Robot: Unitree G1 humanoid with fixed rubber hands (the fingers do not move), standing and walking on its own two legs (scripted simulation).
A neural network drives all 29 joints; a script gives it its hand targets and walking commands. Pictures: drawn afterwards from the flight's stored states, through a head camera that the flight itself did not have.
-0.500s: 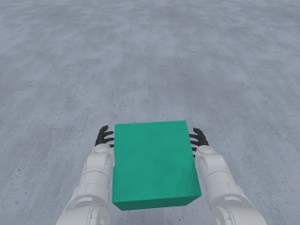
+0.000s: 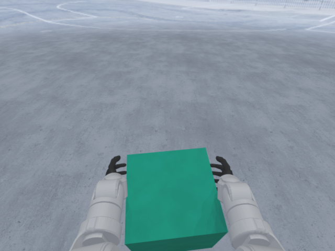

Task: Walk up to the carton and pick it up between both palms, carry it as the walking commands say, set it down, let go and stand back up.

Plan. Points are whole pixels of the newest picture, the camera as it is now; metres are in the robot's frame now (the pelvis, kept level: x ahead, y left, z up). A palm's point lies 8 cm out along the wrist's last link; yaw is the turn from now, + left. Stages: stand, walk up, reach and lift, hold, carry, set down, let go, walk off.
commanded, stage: reach and lift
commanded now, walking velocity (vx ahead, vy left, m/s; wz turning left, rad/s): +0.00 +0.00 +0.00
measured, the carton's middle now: (170, 202) +0.31 +0.01 -0.03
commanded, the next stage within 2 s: hold in 1.54 s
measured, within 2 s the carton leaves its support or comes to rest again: neither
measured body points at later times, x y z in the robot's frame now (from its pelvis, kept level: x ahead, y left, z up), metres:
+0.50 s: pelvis +0.01 +0.01 +0.01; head -0.08 +0.00 +0.46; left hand +0.32 +0.18 +0.07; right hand +0.34 -0.13 +0.07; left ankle +0.07 +0.13 -0.72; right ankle +0.02 -0.09 -0.72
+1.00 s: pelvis +0.01 +0.02 +0.02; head -0.09 +0.02 +0.46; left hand +0.32 +0.18 +0.07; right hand +0.33 -0.13 +0.07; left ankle +0.07 +0.13 -0.72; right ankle +0.02 -0.09 -0.72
